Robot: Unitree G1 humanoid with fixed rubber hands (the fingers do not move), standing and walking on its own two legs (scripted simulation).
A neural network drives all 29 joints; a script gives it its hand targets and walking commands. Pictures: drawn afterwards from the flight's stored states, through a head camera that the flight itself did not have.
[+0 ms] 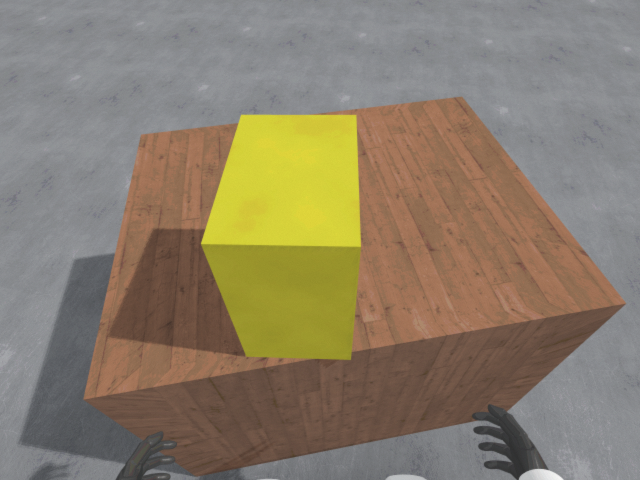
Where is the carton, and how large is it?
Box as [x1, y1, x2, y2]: [201, 115, 360, 359]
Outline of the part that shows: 241,115 201,245 246,356 350,359 360,251 355,115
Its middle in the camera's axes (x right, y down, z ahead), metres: -0.03 +0.01 +0.59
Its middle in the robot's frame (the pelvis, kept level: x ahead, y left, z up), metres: +0.43 +0.05 +0.02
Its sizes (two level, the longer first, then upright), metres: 0.242 0.166 0.282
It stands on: a pedestal, 0.64 m high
